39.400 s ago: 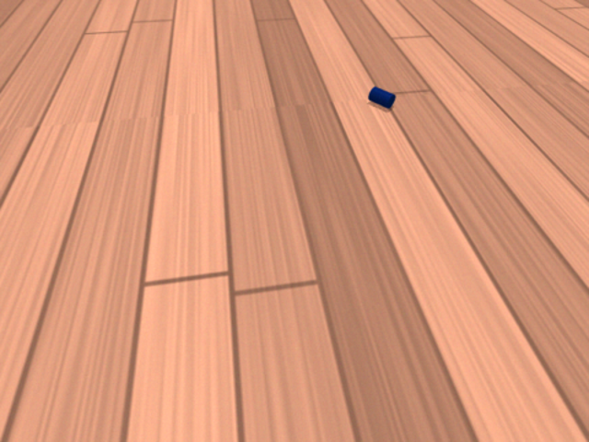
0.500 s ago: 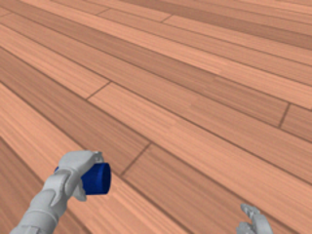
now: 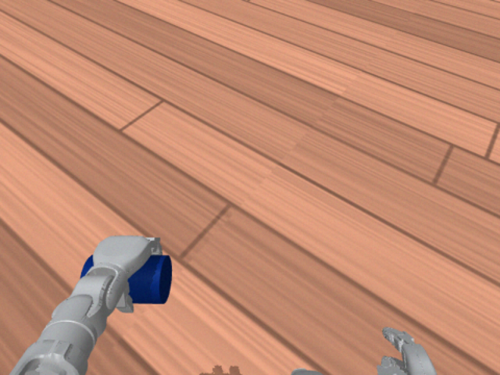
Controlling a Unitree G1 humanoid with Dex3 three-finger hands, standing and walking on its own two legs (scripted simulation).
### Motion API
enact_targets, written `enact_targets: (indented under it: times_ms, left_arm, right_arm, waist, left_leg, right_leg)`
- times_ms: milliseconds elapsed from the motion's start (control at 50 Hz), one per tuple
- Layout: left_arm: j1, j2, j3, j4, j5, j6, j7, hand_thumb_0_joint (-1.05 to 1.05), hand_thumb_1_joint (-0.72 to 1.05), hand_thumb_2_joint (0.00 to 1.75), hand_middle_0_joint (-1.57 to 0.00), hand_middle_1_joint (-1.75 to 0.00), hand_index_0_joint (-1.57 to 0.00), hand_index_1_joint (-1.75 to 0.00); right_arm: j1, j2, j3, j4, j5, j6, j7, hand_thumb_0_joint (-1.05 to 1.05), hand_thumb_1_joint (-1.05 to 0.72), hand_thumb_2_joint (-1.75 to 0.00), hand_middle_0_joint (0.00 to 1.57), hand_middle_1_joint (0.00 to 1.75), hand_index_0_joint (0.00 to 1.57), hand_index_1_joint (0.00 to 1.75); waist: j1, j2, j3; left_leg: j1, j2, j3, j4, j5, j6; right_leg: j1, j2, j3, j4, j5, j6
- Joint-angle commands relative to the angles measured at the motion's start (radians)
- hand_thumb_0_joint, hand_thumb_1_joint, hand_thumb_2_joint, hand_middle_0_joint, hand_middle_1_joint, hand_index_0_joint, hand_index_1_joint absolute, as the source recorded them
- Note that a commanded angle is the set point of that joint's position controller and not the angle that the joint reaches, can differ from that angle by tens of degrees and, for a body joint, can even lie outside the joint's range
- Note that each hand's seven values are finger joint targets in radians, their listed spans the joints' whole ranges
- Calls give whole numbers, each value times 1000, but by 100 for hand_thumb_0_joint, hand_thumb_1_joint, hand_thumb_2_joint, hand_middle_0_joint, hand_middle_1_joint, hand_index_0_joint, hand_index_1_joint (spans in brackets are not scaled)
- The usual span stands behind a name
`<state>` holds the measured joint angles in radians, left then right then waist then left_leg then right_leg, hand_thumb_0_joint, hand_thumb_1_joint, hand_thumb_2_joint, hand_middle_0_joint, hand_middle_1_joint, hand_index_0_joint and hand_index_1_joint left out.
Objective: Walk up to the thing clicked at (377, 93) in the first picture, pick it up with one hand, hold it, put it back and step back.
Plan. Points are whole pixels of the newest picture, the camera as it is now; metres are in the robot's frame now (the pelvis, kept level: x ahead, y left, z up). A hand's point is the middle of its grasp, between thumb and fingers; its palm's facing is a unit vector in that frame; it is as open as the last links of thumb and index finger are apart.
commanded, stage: crouch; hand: left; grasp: from above
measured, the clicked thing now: (129, 278) +0.32 +0.22 -0.11
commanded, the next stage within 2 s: lower in 1.76 s
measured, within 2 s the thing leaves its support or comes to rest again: neither
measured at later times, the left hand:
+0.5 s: hand (165, 273) +0.40 +0.21 -0.32, palm faces -0.43 +0.06 -0.90, open 11.3 cm
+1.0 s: hand (177, 278) +0.45 +0.21 -0.49, palm faces -0.47 +0.01 -0.88, open 11.2 cm
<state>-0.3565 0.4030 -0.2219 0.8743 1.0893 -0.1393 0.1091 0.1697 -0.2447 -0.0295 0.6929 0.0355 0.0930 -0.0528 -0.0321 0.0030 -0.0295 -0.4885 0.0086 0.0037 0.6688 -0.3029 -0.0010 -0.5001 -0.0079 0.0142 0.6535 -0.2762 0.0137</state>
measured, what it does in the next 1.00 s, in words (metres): lowers itself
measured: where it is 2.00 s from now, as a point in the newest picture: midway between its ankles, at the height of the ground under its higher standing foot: outside the picture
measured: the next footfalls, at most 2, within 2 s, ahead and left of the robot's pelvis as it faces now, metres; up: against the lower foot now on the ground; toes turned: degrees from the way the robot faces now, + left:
none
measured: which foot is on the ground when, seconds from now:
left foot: down 0.00-1.00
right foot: down 0.00-1.00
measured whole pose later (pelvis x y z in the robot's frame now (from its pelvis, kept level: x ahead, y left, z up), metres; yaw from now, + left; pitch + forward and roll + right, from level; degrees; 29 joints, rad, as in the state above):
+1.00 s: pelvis -0.05 +0.01 -0.32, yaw -3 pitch +41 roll -6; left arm -1.03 0.63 0.01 1.38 1.27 -0.14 0.32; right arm 0.20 -0.25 0.02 0.69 -0.11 -0.04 0.09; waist -0.28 0.02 -0.14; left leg -2.09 -0.01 -0.08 2.08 -0.70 0.00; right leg -2.06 -0.01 -0.04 2.00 -0.66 0.03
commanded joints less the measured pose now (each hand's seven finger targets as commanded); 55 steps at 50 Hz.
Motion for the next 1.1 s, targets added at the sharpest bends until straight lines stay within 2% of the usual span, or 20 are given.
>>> enact_targets:
  times_ms: [0,100,180,240,340,420,440,520,540,560,580,620,680,760,840,960,980,1000,1020,1080]
  left_arm:
    - [-479,184,106,-53,57,-12,168,0,60,96,-93,-87,-95,-85]
    - [-644,211,120,27,116,5,260,0,60,89,-91,-88,-94,-84]
    - [-736,229,136,150,108,43,294,0,60,86,-91,-84,-94,-81]
    - [-801,250,144,143,92,55,294,0,64,88,-95,-83,-98,-81]
    - [-860,300,167,193,93,72,271,0,67,84,-98,-81,-101,-78]
    - [-929,355,195,231,106,77,260,0,68,84,-100,-78,-103,-76]
    - [-913,352,197,283,104,79,255,0,69,84,-101,-77,-104,-75]
    - [-964,376,207,292,112,54,240,0,69,84,-102,-75,-104,-73]
    - [-945,376,210,330,119,49,237,0,72,85,-104,-75,-106,-73]
    - [-1004,397,218,266,115,37,241,0,73,82,-104,-73,-107,-71]
    - [-1019,424,234,268,125,31,243,0,72,86,-105,-75,-107,-73]
    - [-1027,407,235,282,132,20,246,0,77,86,-107,-76,-109,-73]
    - [-1076,450,259,253,150,3,259,0,76,87,-107,-75,-109,-73]
    - [-1118,431,255,264,167,-6,269,0,74,87,-107,-73,-109,-72]
    - [-1122,439,262,253,172,-4,275,0,74,88,-109,-70,-110,-70]
    - [-1139,471,272,309,172,-6,264,0,77,93,-111,-72,-112,-72]
    - [-1125,444,260,325,171,-8,260,0,77,95,-113,-70,-113,-71]
    - [-1152,482,272,323,176,-10,261,0,80,94,-114,-71,-114,-72]
    - [-1138,469,263,342,181,-12,258,0,79,95,-114,-71,-114,-71]
    - [-1137,517,279,369,179,-18,252,0,81,92,-112,-74,-114,-73]
  right_arm:
    - [62,-162,-74,-47,-29,-31,15,0,-89,-90,20,30,20,30]
    - [124,-179,-89,-40,-49,-40,28,0,-90,-90,20,30,20,30]
    - [160,-181,-92,-26,-60,-60,19,0,-89,-90,20,30,20,30]
    - [181,-186,-96,-30,-64,-78,13,0,-90,-90,20,30,20,30]
    - [200,-194,-93,-21,-76,-97,6,0,-90,-90,20,30,20,30]
    - [213,-201,-81,-17,-82,-102,6,0,-90,-90,20,30,20,30]
    - [213,-206,-76,-17,-83,-104,9,0,-90,-90,20,30,20,30]
    - [221,-207,-65,-18,-87,-113,23,0,-90,-90,20,30,20,30]
    - [226,-210,-59,-12,-92,-117,29,0,-90,-90,20,30,20,30]
    - [227,-206,-59,-19,-93,-118,33,0,-89,-90,20,30,20,30]
    - [235,-213,-55,-16,-96,-122,38,0,-90,-90,20,30,20,30]
    - [250,-220,-44,-6,-104,-128,51,0,-90,-90,20,30,20,30]
    - [277,-230,-43,-2,-114,-133,66,0,-90,-90,20,30,20,30]
    - [302,-236,-41,17,-129,-136,90,0,-91,-90,20,30,20,30]
    - [310,-239,-38,11,-141,-135,116,0,-91,-90,20,30,20,30]
    - [313,-244,-32,9,-147,-129,142,0,-91,-90,20,30,20,30]
    - [319,-242,-31,9,-149,-127,147,0,-91,-91,20,30,20,30]
    - [317,-245,-30,9,-147,-125,150,0,-91,-90,20,30,20,30]
    - [321,-243,-27,8,-149,-121,153,0,-91,-90,20,30,20,30]
    - [315,-247,-17,0,-149,-116,163,0,-91,-90,20,30,20,30]
  waist:
    - [-58,23,-349]
    - [-81,120,-520]
    - [-96,97,-572]
    - [-116,118,-683]
    - [-132,158,-752]
    - [-151,184,-764]
    - [-163,178,-722]
    - [-185,180,-747]
    - [-199,185,-713]
    - [-191,197,-776]
    - [-204,197,-798]
    - [-219,226,-804]
    - [-222,285,-899]
    - [-246,361,-905]
    - [-244,393,-946]
    - [-261,376,-886]
    - [-269,363,-877]
    - [-269,345,-878]
    - [-277,334,-864]
    - [-274,303,-841]
  left_leg:
    - [-27,-21,6,179,170,5]
    - [-210,-16,3,383,126,3]
    - [-398,-17,-10,483,28,9]
    - [-491,-17,-19,567,-52,12]
    - [-629,-16,-36,687,-111,11]
    - [-732,-18,-49,760,-200,9]
    - [-762,-16,-65,769,-229,6]
    - [-863,-23,-73,852,-298,12]
    - [-904,-22,-73,879,-299,14]
    - [-912,-28,-59,907,-293,18]
    - [-929,-27,-64,928,-289,18]
    - [-927,-24,-74,967,-232,12]
    - [-876,-23,-70,1030,-133,9]
    - [-833,-17,-81,1089,-36,-3]
    - [-828,-17,-62,1164,63,-2]
    - [-936,-17,-53,1227,32,6]
    - [-946,-17,-52,1243,35,9]
    - [-978,-18,-48,1256,23,15]
    - [-1006,-20,-41,1267,12,18]
    - [-1088,-23,-31,1293,-29,27]
  right_leg:
    - [-153,26,-16,129,142,-30]
    - [-389,30,-25,337,86,-41]
    - [-498,37,-33,455,14,-43]
    - [-567,34,-35,540,-44,-46]
    - [-711,30,-46,683,-102,-54]
    - [-847,28,-57,774,-181,-57]
    - [-902,25,-62,798,-203,-57]
    - [-992,25,-70,877,-266,-59]
    - [-1034,20,-70,896,-267,-56]
    - [-1015,26,-68,910,-265,-59]
    - [-1027,20,-69,930,-260,-56]
    - [-1091,13,-74,977,-218,-56]
    - [-1119,13,-79,1026,-159,-58]
    - [-1206,5,-88,1086,-117,-59]
    - [-1203,10,-91,1128,-54,-56]
    - [-1219,15,-96,1176,-52,-54]
    - [-1221,17,-97,1180,-47,-52]
    - [-1210,21,-96,1186,-40,-50]
    - [-1192,23,-94,1188,-30,-48]
    - [-1166,28,-91,1208,-28,-44]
